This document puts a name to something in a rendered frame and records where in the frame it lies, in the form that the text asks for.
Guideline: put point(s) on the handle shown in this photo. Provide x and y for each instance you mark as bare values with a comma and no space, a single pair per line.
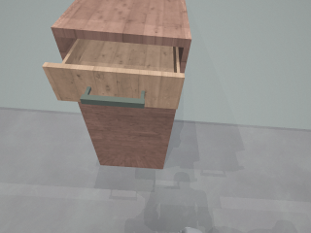
113,101

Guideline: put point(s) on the drawer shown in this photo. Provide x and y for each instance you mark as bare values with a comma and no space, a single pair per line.
118,69

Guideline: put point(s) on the cabinet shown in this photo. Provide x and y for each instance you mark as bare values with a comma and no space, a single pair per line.
124,136

